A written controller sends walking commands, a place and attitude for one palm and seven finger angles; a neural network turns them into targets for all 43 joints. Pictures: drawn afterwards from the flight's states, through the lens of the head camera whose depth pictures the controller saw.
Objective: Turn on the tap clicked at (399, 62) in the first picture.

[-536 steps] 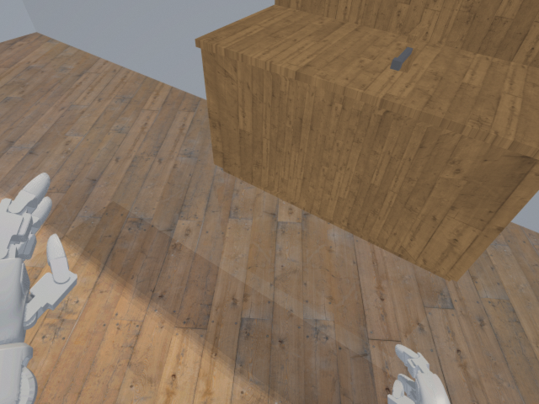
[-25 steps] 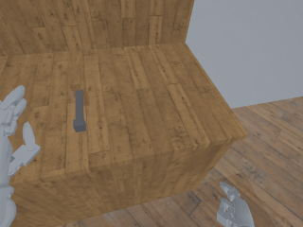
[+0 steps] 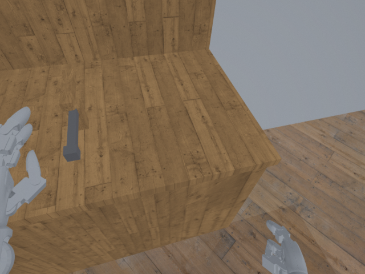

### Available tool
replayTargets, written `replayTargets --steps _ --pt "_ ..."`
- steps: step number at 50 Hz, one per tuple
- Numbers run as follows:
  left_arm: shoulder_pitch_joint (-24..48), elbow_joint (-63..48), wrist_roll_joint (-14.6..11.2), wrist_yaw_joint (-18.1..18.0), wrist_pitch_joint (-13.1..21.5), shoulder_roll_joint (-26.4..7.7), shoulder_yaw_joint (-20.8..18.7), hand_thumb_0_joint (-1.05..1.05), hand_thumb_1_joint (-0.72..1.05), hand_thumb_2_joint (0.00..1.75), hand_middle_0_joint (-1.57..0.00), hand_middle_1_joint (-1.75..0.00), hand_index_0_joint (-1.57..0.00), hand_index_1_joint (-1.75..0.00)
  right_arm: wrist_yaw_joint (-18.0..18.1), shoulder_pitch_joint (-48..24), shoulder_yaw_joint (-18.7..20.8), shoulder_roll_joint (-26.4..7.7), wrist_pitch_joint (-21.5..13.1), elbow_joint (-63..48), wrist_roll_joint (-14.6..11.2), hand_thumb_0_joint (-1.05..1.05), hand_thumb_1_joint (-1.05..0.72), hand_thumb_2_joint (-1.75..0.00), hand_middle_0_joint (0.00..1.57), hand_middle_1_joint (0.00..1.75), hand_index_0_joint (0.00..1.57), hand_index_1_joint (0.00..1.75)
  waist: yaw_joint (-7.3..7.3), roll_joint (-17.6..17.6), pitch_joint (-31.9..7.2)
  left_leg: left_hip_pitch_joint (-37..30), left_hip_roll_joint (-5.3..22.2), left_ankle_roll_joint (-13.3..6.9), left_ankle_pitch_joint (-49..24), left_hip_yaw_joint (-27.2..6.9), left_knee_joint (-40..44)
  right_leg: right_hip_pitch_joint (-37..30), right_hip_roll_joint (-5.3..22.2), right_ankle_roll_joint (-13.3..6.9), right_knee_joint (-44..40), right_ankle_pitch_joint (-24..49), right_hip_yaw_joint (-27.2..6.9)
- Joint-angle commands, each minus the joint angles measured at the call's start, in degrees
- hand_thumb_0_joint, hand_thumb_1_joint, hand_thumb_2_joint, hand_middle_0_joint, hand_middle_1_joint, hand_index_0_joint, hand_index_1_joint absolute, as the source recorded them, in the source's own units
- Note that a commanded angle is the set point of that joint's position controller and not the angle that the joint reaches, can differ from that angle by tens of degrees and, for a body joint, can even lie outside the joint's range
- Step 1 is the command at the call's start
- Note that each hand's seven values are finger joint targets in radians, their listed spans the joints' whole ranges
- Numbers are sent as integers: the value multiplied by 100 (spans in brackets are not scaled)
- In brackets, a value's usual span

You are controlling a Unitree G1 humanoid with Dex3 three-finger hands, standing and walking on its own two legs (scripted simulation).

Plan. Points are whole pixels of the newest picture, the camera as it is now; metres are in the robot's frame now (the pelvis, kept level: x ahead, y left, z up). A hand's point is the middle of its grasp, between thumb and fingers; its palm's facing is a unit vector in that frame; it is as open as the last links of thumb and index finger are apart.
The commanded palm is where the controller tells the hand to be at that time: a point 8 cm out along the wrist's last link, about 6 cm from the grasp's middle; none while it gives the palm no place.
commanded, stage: shuffle to correct the standing spot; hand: left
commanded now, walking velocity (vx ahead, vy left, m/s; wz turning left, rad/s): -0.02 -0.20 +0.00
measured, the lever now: (72, 152) +0.34 +0.28 +0.05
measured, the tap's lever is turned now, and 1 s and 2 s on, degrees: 0 0 0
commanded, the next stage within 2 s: none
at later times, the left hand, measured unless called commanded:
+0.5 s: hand (55, 185) +0.21 +0.22 +0.16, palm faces +0.30 -0.86 -0.41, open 7.4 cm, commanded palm +0.16 +0.26 +0.18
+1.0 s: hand (54, 184) +0.22 +0.22 +0.16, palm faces +0.32 -0.86 -0.41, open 7.4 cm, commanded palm +0.15 +0.26 +0.18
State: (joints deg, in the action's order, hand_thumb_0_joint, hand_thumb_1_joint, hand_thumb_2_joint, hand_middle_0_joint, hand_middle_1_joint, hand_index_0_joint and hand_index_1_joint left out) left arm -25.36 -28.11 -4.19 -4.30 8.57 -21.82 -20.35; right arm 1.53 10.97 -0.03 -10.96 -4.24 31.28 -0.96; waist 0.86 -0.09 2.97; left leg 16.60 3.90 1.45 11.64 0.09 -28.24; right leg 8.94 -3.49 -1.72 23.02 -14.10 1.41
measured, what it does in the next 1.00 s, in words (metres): stands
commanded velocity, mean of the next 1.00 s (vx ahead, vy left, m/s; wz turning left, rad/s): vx -0.03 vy -0.20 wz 0.00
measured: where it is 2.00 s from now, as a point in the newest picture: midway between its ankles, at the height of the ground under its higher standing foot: outside the picture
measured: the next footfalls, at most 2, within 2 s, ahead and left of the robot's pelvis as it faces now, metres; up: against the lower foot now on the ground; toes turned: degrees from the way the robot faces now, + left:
none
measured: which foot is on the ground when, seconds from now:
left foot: down 0.00-1.00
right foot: down 0.00-1.00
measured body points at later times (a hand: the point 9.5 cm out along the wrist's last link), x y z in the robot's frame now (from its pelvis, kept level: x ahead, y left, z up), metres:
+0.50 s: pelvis +0.00 -0.02 -0.01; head +0.02 +0.00 +0.44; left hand +0.19 +0.27 +0.18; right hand +0.16 -0.25 -0.09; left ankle +0.04 +0.13 -0.74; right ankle -0.02 -0.10 -0.74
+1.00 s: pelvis +0.00 -0.02 -0.01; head +0.03 +0.00 +0.44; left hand +0.19 +0.27 +0.18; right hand +0.17 -0.24 -0.09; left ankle +0.04 +0.13 -0.74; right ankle -0.02 -0.10 -0.74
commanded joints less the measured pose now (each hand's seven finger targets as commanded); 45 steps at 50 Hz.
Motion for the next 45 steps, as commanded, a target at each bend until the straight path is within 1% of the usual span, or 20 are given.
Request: replayTargets --steps 1,2,4,5,7,9,10,14,15,19,20,23,27,29,32,34,38,39,43,45 --pt "442 -1293 -82 -109 332 -1035 -715 0 90 90 -20 -30 -20 -30 103 -444 359 -712 -298 -927 -9 0 -90 -90 20 30 20 30 -37 -285 -813 -779 201 -255 -527 -58 105 465 528 107 -421 1093 -376" --pt "428 -1240 -87 -102 335 -969 -653 0 90 90 -20 -30 -20 -30 103 -384 345 -714 -280 -889 3 0 -90 -90 20 30 20 30 -62 -249 -827 -753 149 -248 -431 -19 48 485 526 99 -444 1049 -372" --pt "280 -1260 -94 -130 301 -1134 -831 0 90 90 -20 -30 -20 -30 127 -458 352 -687 -286 -898 -27 0 -90 -90 20 30 20 30 -47 -154 -812 -802 143 -258 -445 -7 -46 579 565 59 -430 1083 -419" --pt "282 -1201 -112 -105 301 -965 -669 0 90 90 -20 -30 -20 -30 122 -383 340 -705 -262 -873 0 0 -90 -90 20 30 20 30 -82 -100 -786 -742 104 -265 -369 14 -90 614 559 74 -435 1012 -388" --pt "304 -1221 -124 -104 311 -1034 -744 0 90 90 -20 -30 -20 -30 133 -352 374 -721 -264 -867 10 0 -90 -90 20 30 20 30 -77 -56 -800 -683 106 -261 -305 24 -201 638 608 63 -412 995 -460" --pt "233 -1347 -127 -122 294 -1154 -857 0 90 90 -20 -30 -20 -30 147 -445 377 -711 -280 -874 -24 0 -90 -90 20 30 20 30 -65 -199 -789 -767 106 -271 -455 12 -253 697 646 4 -350 1136 -511" --pt "227 -1351 -139 -104 306 -1033 -749 0 90 90 -20 -30 -20 -30 140 -354 366 -731 -266 -844 8 0 -90 -90 20 30 20 30 -90 -190 -850 -768 120 -282 -587 -1 -209 644 590 33 -267 1130 -409" --pt "95 -1444 -140 -97 309 -1238 -954 0 90 90 -20 -30 -20 -30 155 -416 375 -726 -290 -891 -3 0 -90 -90 20 30 20 30 -40 -354 -850 -780 302 -330 -1020 -140 -123 570 501 127 -116 1230 -297" --pt "113 -1404 -147 -69 314 -1065 -789 0 90 90 -20 -30 -20 -30 142 -337 360 -750 -268 -870 20 0 -90 -90 20 30 20 30 -73 -375 -828 -677 312 -338 -1027 -157 -86 509 442 159 -84 1164 -223" --pt "18 -1392 -148 -67 306 -1206 -941 0 90 90 -20 -30 -20 -30 137 -341 387 -734 -292 -881 -4 0 -90 -90 20 30 20 30 -53 -271 -835 -642 291 -311 -740 -144 -205 534 531 67 -139 1110 -349" --pt "43 -1396 -157 -46 312 -1041 -781 0 90 90 -20 -30 -20 -30 122 -266 378 -758 -272 -856 21 0 -90 -90 20 30 20 30 -92 -285 -839 -587 268 -313 -625 -132 -192 532 513 63 -123 1027 -320" --pt "77 -1454 -150 -48 326 -1155 -890 0 90 90 -20 -30 -20 -30 122 -257 413 -745 -286 -902 17 0 -90 -90 20 30 20 30 -68 -234 -800 -520 302 -314 -303 -189 -218 610 573 36 -117 883 -438" --pt "192 -1495 -152 -47 318 -1081 -797 0 90 90 -20 -30 -20 -30 121 -259 373 -749 -286 -863 27 0 -90 -90 20 30 20 30 -95 -419 -741 -472 352 -338 -298 -276 -79 633 489 51 -49 737 -322" --pt "164 -1613 -141 -74 308 -1233 -933 0 90 90 -20 -30 -20 -30 135 -343 366 -735 -307 -886 2 0 -90 -90 20 30 20 30 -67 -526 -802 -585 416 -359 -454 -364 11 596 468 49 5 793 -303" --pt "213 -1504 -135 -49 308 -1047 -761 0 90 90 -20 -30 -20 -30 110 -241 363 -746 -284 -872 23 0 -90 -90 20 30 20 30 -81 -441 -768 -359 437 -356 -334 -378 -15 441 423 94 -42 704 -246" --pt "159 -1563 -136 -72 289 -1141 -851 0 90 90 -20 -30 -20 -30 112 -299 371 -730 -311 -881 -12 0 -90 -90 20 30 20 30 -87 -440 -793 -534 369 -328 -390 -330 -81 537 496 -5 -54 855 -337" --pt "238 -1522 -128 -65 294 -1079 -783 0 90 90 -20 -30 -20 -30 95 -257 392 -742 -300 -905 -2 0 -90 -90 20 30 20 30 -87 -418 -718 -383 397 -334 -8 -388 -50 588 508 -4 -48 613 -369" --pt "174 -1581 -140 -93 289 -1150 -853 0 90 90 -20 -30 -20 -30 106 -320 355 -718 -301 -883 -14 0 -90 -90 20 30 20 30 -97 -537 -720 -457 388 -335 -80 -399 16 611 488 -20 -47 631 -335" --pt "283 -1550 -133 -90 296 -1107 -825 0 90 90 -20 -30 -20 -30 85 -252 384 -736 -281 -894 3 0 -90 -90 20 30 20 30 -96 -342 -721 -308 370 -321 39 -377 -111 522 533 -32 -73 613 -367" --pt "148 -1524 -151 -106 286 -1064 -779 0 90 90 -20 -30 -20 -30 89 -262 336 -723 -276 -851 8 0 -90 -90 20 30 20 30 -122 -413 -782 -450 362 -341 -182 -348 -107 569 508 -31 -19 727 -309"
